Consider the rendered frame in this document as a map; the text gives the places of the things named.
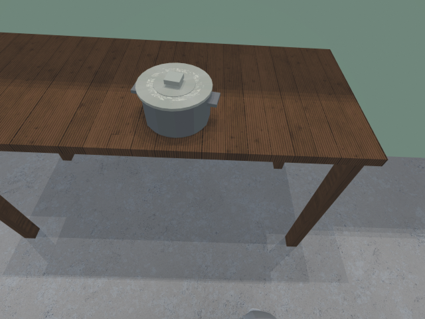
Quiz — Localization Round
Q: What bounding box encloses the pot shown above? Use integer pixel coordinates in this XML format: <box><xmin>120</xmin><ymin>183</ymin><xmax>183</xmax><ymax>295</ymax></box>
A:
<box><xmin>131</xmin><ymin>84</ymin><xmax>220</xmax><ymax>138</ymax></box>

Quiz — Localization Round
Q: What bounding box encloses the table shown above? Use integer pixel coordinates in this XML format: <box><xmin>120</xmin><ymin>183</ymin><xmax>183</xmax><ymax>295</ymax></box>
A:
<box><xmin>0</xmin><ymin>33</ymin><xmax>388</xmax><ymax>247</ymax></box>

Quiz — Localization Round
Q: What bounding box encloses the lid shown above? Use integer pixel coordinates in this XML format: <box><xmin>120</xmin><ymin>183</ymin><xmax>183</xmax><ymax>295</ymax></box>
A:
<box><xmin>135</xmin><ymin>62</ymin><xmax>213</xmax><ymax>112</ymax></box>

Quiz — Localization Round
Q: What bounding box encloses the knob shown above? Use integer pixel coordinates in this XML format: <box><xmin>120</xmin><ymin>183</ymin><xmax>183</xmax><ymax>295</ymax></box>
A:
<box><xmin>163</xmin><ymin>71</ymin><xmax>184</xmax><ymax>87</ymax></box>

